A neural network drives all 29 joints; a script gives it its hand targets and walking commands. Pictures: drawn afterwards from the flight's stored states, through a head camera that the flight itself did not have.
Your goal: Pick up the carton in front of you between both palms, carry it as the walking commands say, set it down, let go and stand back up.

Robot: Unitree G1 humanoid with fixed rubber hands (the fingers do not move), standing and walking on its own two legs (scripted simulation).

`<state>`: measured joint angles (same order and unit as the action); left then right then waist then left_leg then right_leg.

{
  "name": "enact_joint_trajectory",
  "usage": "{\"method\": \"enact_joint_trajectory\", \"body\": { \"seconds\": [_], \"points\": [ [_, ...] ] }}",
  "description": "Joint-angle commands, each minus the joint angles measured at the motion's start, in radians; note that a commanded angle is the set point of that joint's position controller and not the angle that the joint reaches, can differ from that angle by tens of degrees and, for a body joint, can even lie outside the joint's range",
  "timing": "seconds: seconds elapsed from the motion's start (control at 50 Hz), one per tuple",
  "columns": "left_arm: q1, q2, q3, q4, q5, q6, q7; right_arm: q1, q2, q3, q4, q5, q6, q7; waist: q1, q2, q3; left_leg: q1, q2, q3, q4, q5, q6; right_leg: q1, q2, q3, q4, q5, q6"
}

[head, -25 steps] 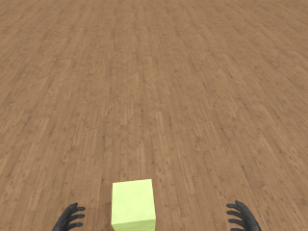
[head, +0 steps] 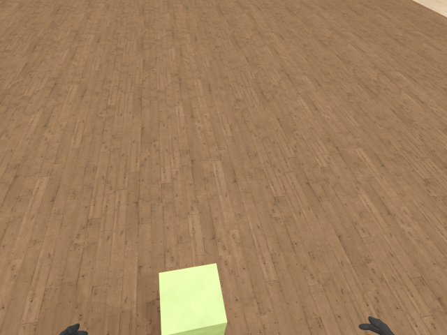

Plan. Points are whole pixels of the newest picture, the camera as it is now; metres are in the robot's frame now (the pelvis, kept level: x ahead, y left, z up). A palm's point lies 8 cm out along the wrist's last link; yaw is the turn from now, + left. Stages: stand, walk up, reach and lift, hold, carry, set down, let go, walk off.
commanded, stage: stand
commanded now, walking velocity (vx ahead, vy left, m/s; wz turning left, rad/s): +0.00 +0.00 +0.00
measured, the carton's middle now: (192, 307) +0.37 +0.09 -0.65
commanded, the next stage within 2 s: none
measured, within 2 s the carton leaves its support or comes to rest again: neither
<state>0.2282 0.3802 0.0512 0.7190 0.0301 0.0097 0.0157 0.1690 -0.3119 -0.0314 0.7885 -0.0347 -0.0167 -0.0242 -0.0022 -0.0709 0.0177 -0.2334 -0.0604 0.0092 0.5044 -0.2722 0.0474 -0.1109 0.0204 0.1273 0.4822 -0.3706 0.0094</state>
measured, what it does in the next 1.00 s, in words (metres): stands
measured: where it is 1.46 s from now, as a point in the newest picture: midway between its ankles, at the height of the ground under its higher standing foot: outside the picture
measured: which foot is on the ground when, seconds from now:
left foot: down 0.00-1.00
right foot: down 0.00-1.00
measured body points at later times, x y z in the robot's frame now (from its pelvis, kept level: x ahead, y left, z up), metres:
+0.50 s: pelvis -0.01 -0.01 +0.01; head -0.01 +0.01 +0.46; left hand +0.09 +0.29 -0.11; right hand +0.10 -0.32 -0.09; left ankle +0.00 +0.09 -0.74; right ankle -0.07 -0.14 -0.74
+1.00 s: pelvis -0.02 -0.01 +0.01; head -0.02 +0.01 +0.46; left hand +0.07 +0.30 -0.12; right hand +0.08 -0.33 -0.10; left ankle +0.00 +0.09 -0.74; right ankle -0.07 -0.14 -0.74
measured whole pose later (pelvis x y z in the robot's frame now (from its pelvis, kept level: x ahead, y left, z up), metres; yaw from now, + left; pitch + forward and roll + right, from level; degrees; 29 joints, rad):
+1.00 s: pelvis -0.02 -0.01 +0.01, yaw +1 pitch -3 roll +0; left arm 0.17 0.40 0.00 0.97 0.01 -0.01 0.02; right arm 0.11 -0.37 -0.01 1.04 -0.01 -0.01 -0.01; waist -0.01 -0.04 0.05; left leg -0.15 -0.05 -0.02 0.38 -0.17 0.03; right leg -0.03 0.03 0.11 0.35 -0.27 0.00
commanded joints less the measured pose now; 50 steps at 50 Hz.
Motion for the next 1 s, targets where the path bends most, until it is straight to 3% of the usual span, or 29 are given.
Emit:
{"method": "enact_joint_trajectory", "body": {
  "seconds": [0.0,0.08,0.14,0.18,0.24,0.26,0.4,0.48,0.58,0.76,0.82,0.9,0.94,0.98],
  "points": [
    [0.014,0.120,0.016,-0.022,-0.007,-0.009,0.013,-0.026,-0.196,-0.040,-0.003,0.006,-0.002,-0.007,0.007,0.089,-0.092,0.195,0.159,-0.153,-0.060,0.432,-0.018,-0.076,-0.063,0.020,-0.037,0.304,-0.006],
    [-0.001,0.140,0.012,0.002,-0.003,-0.013,0.020,-0.052,-0.201,-0.037,0.018,0.009,0.001,-0.002,-0.001,0.042,-0.077,0.166,0.141,-0.140,-0.060,0.400,-0.020,-0.045,-0.080,0.034,-0.054,0.376,-0.008],
    [-0.014,0.138,0.005,0.014,-0.008,-0.014,0.020,-0.055,-0.191,-0.035,0.032,0.013,0.002,-0.001,-0.005,0.060,-0.064,0.186,0.138,-0.126,-0.060,0.396,-0.022,-0.060,-0.086,0.044,-0.072,0.382,-0.011],
    [-0.010,0.150,0.006,0.034,-0.009,-0.016,0.021,-0.059,-0.197,-0.035,0.047,0.011,0.003,0.000,-0.006,0.041,-0.047,0.184,0.138,-0.130,-0.066,0.388,-0.015,-0.066,-0.091,0.045,-0.086,0.384,-0.014],
    [-0.011,0.154,-0.001,0.045,-0.010,-0.021,0.019,-0.061,-0.193,-0.033,0.061,0.011,0.004,-0.002,-0.005,0.048,-0.032,0.171,0.138,-0.135,-0.076,0.350,-0.011,-0.058,-0.096,0.053,-0.104,0.358,-0.017],
    [-0.025,0.156,-0.002,0.052,-0.013,-0.020,0.017,-0.070,-0.195,-0.027,0.068,0.013,0.005,-0.002,0.000,0.022,-0.010,0.166,0.137,-0.132,-0.090,0.330,-0.009,-0.068,-0.097,0.058,-0.111,0.349,-0.017],
    [-0.039,0.160,-0.006,0.097,-0.014,-0.021,0.015,-0.079,-0.214,-0.030,0.112,0.020,0.005,0.005,-0.005,0.083,-0.025,0.177,0.134,-0.139,-0.120,0.250,-0.019,-0.047,-0.096,0.060,-0.145,0.283,-0.021],
    [-0.046,0.163,-0.010,0.123,-0.015,-0.023,0.012,-0.099,-0.213,-0.028,0.125,0.016,0.002,0.004,-0.003,0.057,0.001,0.169,0.138,-0.155,-0.147,0.168,-0.015,-0.070,-0.096,0.067,-0.163,0.210,-0.031],
    [-0.069,0.173,-0.014,0.146,-0.014,-0.023,0.008,-0.091,-0.223,-0.024,0.156,0.017,0.001,0.008,-0.007,0.039,0.020,0.165,0.140,-0.161,-0.154,0.173,-0.013,-0.072,-0.096,0.071,-0.183,0.218,-0.031],
    [-0.075,0.172,-0.019,0.187,-0.018,-0.024,0.006,-0.087,-0.227,-0.015,0.192,0.024,0.001,0.009,-0.011,0.059,0.004,0.163,0.145,-0.166,-0.182,0.151,-0.015,-0.048,-0.099,0.066,-0.185,0.196,-0.033],
    [-0.067,0.180,-0.014,0.201,-0.016,-0.024,0.007,-0.090,-0.236,-0.016,0.204,0.024,0.002,0.008,0.002,0.073,0.004,0.165,0.147,-0.179,-0.191,0.160,-0.018,-0.037,-0.095,0.054,-0.183,0.198,-0.031],
    [-0.073,0.184,-0.020,0.218,-0.018,-0.028,0.007,-0.097,-0.242,-0.011,0.211,0.028,-0.003,0.008,-0.003,0.046,0.000,0.181,0.153,-0.171,-0.164,0.255,-0.015,-0.037,-0.101,0.052,-0.187,0.265,-0.027],
    [-0.075,0.175,-0.023,0.220,-0.016,-0.027,0.008,-0.097,-0.248,-0.012,0.216,0.026,0.000,0.009,-0.004,0.081,-0.025,0.191,0.152,-0.171,-0.177,0.228,-0.018,-0.021,-0.103,0.057,-0.184,0.244,-0.029],
    [-0.080,0.178,-0.021,0.225,-0.017,-0.026,0.008,-0.090,-0.248,-0.008,0.229,0.026,0.001,0.006,0.002,0.050,-0.006,0.189,0.153,-0.177,-0.185,0.251,-0.010,-0.027,-0.100,0.051,-0.188,0.240,-0.028]
  ]
}}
